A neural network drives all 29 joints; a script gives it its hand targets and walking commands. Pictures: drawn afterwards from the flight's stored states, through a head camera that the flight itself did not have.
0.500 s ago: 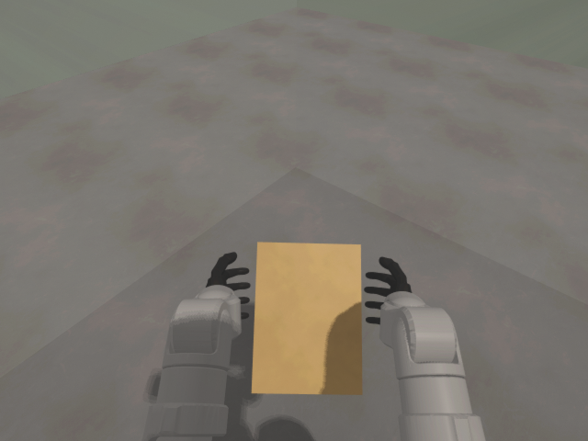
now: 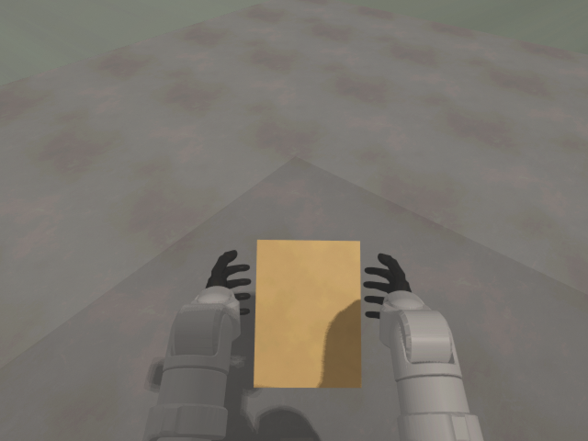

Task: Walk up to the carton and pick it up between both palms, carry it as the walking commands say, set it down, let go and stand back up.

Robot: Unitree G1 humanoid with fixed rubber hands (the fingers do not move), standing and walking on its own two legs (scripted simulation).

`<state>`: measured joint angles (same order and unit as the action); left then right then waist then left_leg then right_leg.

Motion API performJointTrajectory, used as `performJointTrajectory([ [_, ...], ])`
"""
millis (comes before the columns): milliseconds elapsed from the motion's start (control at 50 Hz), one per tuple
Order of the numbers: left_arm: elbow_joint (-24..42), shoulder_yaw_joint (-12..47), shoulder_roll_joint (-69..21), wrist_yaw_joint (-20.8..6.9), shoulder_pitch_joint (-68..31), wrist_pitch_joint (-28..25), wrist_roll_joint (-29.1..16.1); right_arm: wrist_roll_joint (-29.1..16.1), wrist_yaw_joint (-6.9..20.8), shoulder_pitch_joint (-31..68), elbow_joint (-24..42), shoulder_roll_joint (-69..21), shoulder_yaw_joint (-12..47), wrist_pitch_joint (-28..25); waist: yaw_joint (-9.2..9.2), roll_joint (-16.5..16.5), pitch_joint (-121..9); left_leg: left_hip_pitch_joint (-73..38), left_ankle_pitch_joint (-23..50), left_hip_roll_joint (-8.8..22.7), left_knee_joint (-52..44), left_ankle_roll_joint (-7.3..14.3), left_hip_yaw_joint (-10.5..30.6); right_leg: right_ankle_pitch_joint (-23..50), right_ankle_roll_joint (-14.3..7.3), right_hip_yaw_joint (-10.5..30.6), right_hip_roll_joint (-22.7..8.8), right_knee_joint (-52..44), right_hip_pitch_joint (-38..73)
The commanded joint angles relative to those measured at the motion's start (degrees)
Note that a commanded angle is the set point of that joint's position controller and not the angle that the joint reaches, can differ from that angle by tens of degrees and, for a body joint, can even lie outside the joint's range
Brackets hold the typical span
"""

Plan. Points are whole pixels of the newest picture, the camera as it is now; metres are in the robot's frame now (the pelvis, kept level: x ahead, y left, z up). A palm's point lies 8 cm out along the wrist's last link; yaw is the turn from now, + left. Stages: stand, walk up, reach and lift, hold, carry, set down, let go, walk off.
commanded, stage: hold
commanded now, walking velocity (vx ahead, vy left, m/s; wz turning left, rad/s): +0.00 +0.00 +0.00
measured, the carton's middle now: (305, 306) +0.37 -0.01 -0.05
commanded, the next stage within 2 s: set down in 0.54 s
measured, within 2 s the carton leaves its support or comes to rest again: neither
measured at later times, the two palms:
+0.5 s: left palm (250, 329) +0.28 +0.07 +0.04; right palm (441, 368) +0.23 -0.17 +0.03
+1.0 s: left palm (243, 312) +0.31 +0.08 +0.03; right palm (417, 350) +0.26 -0.15 +0.02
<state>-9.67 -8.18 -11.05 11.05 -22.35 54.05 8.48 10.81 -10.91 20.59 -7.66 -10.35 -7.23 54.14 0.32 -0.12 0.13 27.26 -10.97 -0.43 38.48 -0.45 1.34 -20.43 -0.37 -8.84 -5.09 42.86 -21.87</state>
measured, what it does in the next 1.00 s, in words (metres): shifts its weight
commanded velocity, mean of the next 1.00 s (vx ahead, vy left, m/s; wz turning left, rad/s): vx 0.00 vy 0.00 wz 0.00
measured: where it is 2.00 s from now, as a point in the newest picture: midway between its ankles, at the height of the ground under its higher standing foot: outside the picture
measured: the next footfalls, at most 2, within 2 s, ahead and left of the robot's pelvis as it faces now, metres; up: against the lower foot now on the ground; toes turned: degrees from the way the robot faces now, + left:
none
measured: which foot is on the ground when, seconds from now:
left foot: down 0.00-1.00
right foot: down 0.00-1.00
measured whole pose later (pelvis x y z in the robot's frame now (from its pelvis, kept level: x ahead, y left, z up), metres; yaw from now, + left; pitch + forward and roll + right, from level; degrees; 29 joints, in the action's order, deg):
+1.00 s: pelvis -0.05 +0.06 -0.01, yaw -10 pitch -10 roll -1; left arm -40.8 -28.0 -14.9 12.0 -40.5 33.7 22.1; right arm 26.8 -2.5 40.3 -45.3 -9.8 -32.3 29.9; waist 1.9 1.1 11.2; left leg 20.8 -14.0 -3.0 40.7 1.9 0.1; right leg -17.7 -0.3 4.9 0.6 42.3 -18.5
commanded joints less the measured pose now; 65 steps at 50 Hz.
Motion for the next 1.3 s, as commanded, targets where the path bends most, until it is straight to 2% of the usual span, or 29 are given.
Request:
performJointTrajectory([
  [0,-2.30,27.11,-50.64,-15.01,-14.17,-11.41,-9.11,-11.69,15.79,16.77,-4.14,-51.05,24.48,-12.27,2.81,2.92,-23.62,-23.82,12.39,-4.95,-7.21,3.53,5.27,17.14,-0.55,14.80,10.08,-14.28,9.55],
  [20,1.55,30.87,-53.33,-15.96,-15.73,-12.44,-11.40,-13.50,16.54,19.20,1.08,-53.19,28.72,-13.45,3.33,6.60,-30.08,-27.62,19.35,-5.06,-6.12,3.16,6.11,22.20,-0.24,15.62,10.40,-13.38,10.82],
  [60,7.19,37.88,-60.16,-17.87,-25.33,-13.42,-14.70,-17.25,17.55,27.18,8.37,-59.14,33.35,-15.00,5.01,2.60,-38.93,-28.60,26.31,-5.76,-4.99,2.24,6.34,30.20,0.17,16.08,10.59,-11.88,15.65],
  [80,7.42,38.76,-60.17,-18.58,-28.64,-14.20,-15.29,-17.06,17.42,29.87,7.18,-60.76,33.65,-14.75,6.88,7.99,-39.24,-30.48,26.98,-5.67,-4.19,2.80,7.53,30.24,0.75,15.56,10.92,-12.04,15.05],
  [120,6.76,39.45,-60.51,-19.21,-31.36,-13.97,-14.28,-15.83,17.39,26.59,2.21,-62.88,29.47,-14.22,8.51,2.47,-32.45,-27.61,20.82,-6.10,-4.51,2.36,7.24,25.76,0.88,15.15,10.03,-13.20,12.35],
  [180,5.47,36.98,-61.20,-19.70,-33.63,-14.82,-14.13,-15.87,18.06,30.44,0.93,-62.27,29.13,-14.08,8.39,5.33,-30.59,-26.94,12.83,-6.37,-4.83,2.61,7.71,16.64,0.61,14.40,10.16,-13.92,8.67],
  [280,-9.88,23.50,-56.63,-19.29,-38.37,-15.06,-6.32,-13.14,19.03,37.17,-15.04,-61.12,19.16,-14.35,1.73,4.09,-13.24,-19.91,-7.55,-7.02,-4.64,3.50,5.71,-11.19,-2.10,17.57,7.00,-17.50,-0.84],
  [300,-11.61,22.53,-57.07,-19.09,-36.03,-15.77,-6.60,-12.49,19.17,37.79,-15.65,-60.52,19.68,-14.52,1.78,8.95,-14.48,-21.94,-6.79,-6.59,-5.66,3.88,6.29,-9.84,-1.37,15.87,7.44,-17.62,-0.17],
  [380,-14.00,19.29,-55.73,-18.86,-45.85,-16.89,-5.72,-14.08,19.87,49.67,-16.67,-61.34,20.51,-16.96,-1.38,6.20,-16.80,-24.14,-9.59,-7.37,-3.02,3.32,4.89,-18.69,-2.78,18.33,6.15,-19.09,-3.72],
  [420,-9.51,21.59,-57.19,-18.92,-52.00,-18.66,-8.79,-15.95,19.98,58.72,-10.26,-62.37,24.83,-18.68,-0.60,11.49,-23.07,-25.62,-9.39,-6.54,-2.32,3.67,5.78,-18.27,-1.78,17.72,6.85,-18.43,-3.18],
  [520,-18.01,16.37,-56.59,-17.44,-56.72,-18.20,-5.59,-14.99,20.35,62.76,-19.47,-61.54,20.29,-19.55,-1.98,4.79,-18.87,-23.40,-13.10,-7.62,-1.24,3.26,4.47,-23.04,-3.04,18.35,5.20,-18.73,-5.16],
  [540,-8.47,20.64,-64.12,-19.00,-71.04,-20.49,-8.89,-14.75,19.80,70.41,-17.69,-72.49,19.80,-21.05,-0.25,11.31,-18.67,-30.75,-18.70,-8.57,3.49,1.88,3.56,-31.53,-5.23,19.67,3.71,-20.54,-13.77],
  [580,-14.64,19.36,-65.67,-18.66,-73.08,-20.26,-8.35,-11.31,20.38,65.89,-30.32,-71.44,13.99,-21.29,2.50,6.65,-18.36,-32.97,-21.80,-7.19,2.15,0.84,4.72,-27.58,-5.26,17.49,4.42,-18.96,-15.98],
  [640,-32.42,6.83,-64.60,-18.11,-66.34,-19.51,-3.49,-4.30,21.32,63.78,-38.25,-65.20,2.29,-21.34,1.12,-2.13,-15.80,-15.30,-30.37,-2.19,-6.42,1.35,7.05,-15.82,-1.91,13.92,8.50,-10.32,0.36],
  [720,-46.23,-7.85,-56.57,-17.61,-57.49,-19.84,5.83,2.50,21.18,64.48,-43.23,-56.90,-8.60,-22.15,-2.32,0.07,-7.68,-17.07,-25.20,-3.10,-9.49,1.68,4.55,-14.49,-1.23,13.26,8.81,-13.16,0.06],
  [780,-40.02,-8.08,-55.62,-16.78,-62.65,-22.25,6.87,2.41,21.61,69.96,-41.03,-53.05,-7.96,-23.75,-4.70,-1.62,-8.94,-16.07,-23.66,-3.29,-10.07,1.24,4.41,-13.36,-1.09,13.36,8.78,-12.80,2.44],
  [800,-36.83,-5.77,-55.27,-16.49,-66.06,-23.15,5.61,3.05,21.70,70.30,-42.00,-50.86,-8.60,-24.21,-2.27,-2.75,-9.34,-17.22,-23.07,-2.61,-10.47,1.24,4.59,-10.75,-1.01,12.63,9.43,-11.70,1.85],
  [820,-34.62,-4.71,-57.32,-15.54,-65.67,-23.29,5.75,1.85,22.60,69.60,-39.85,-51.13,-6.84,-24.82,-3.85,-7.08,-10.09,-14.59,-26.51,-1.67,-13.12,1.74,5.31,-7.51,-0.92,12.20,10.97,-9.10,6.42],
  [840,-33.18,-2.19,-57.96,-15.07,-66.39,-23.56,4.17,4.10,22.62,67.09,-41.96,-47.98,-8.74,-24.33,0.98,-3.83,-10.49,-15.23,-30.55,-0.08,-15.03,1.75,9.12,-5.57,-0.50,11.18,11.92,-7.50,6.44],
  [920,-30.88,2.51,-59.04,-13.63,-64.47,-25.82,3.18,3.37,22.97,67.92,-38.03,-47.24,-6.08,-28.13,0.63,-8.28,-17.59,-14.54,-30.12,0.09,-14.61,0.59,10.42,-0.77,-1.06,11.18,11.79,-4.55,8.03],
  [980,-32.24,2.80,-57.77,-13.63,-59.99,-28.44,3.21,1.85,21.64,68.81,-33.77,-48.14,-2.34,-30.67,0.30,-3.53,-20.26,-13.84,-21.71,-1.51,-11.52,0.70,8.15,0.30,-0.68,11.79,11.53,-6.47,7.45],
  [1040,-33.68,1.45,-58.21,-13.42,-60.87,-30.38,3.69,1.39,21.41,73.11,-34.58,-47.47,-2.01,-32.58,-0.19,-2.80,-21.76,-11.94,-29.10,-0.90,-10.97,1.07,9.24,-4.80,-0.71,11.95,12.08,-4.09,6.47],
  [1060,-34.42,1.43,-58.70,-13.18,-63.41,-30.63,3.68,4.00,21.46,70.30,-38.02,-44.74,-5.99,-32.86,4.03,-5.81,-19.53,-10.96,-34.20,0.02,-12.96,1.14,11.17,-3.96,-0.89,10.95,13.04,-2.26,4.98],
  [1100,-37.65,-3.29,-52.90,-13.23,-60.12,-31.52,5.74,3.12,20.75,73.73,-35.88,-42.76,-4.90,-33.49,-0.48,-3.82,-14.84,-5.88,-30.02,-1.65,-11.16,1.12,8.61,-4.86,-0.31,11.49,12.25,-3.71,6.25],
  [1140,-37.78,-3.37,-52.32,-13.28,-59.44,-32.82,6.67,4.40,20.09,70.75,-38.14,-41.63,-5.62,-33.99,-0.12,-6.00,-14.24,-3.42,-27.33,-1.60,-8.86,0.95,7.22,-4.33,-1.26,12.41,11.80,-3.25,4.73],
  [1180,-37.02,-3.88,-49.28,-13.54,-58.04,-35.14,7.82,6.50,19.67,67.85,-39.10,-43.22,-5.78,-35.06,0.30,-0.58,-14.99,-5.05,-23.07,-2.82,-6.25,1.28,6.45,-5.42,-0.59,12.06,11.89,-4.16,-0.19],
  [1240,-34.51,-2.76,-48.21,-14.66,-56.05,-37.37,8.63,5.67,19.64,62.97,-39.12,-48.26,-1.91,-36.77,-3.54,1.10,-20.54,-4.11,-16.47,-4.03,-2.73,2.22,2.99,-4.92,-0.98,13.35,11.29,-4.79,-1.16],
  [1260,-32.11,-2.36,-46.89,-14.37,-60.47,-38.35,8.32,6.71,19.74,62.63,-40.92,-46.47,-4.83,-36.91,0.08,0.09,-19.00,-2.24,-21.96,-3.03,-3.39,2.61,5.23,-6.68,-0.69,12.49,12.04,-2.04,-3.25],
  [1280,-35.17,-4.52,-46.57,-14.31,-56.86,-38.25,9.39,7.13,20.06,63.92,-39.30,-46.50,-4.07,-37.45,-1.84,-0.37,-21.03,-3.37,-20.75,-3.75,-2.59,2.72,4.62,-6.01,-0.67,12.39,12.19,-1.41,-4.03],
])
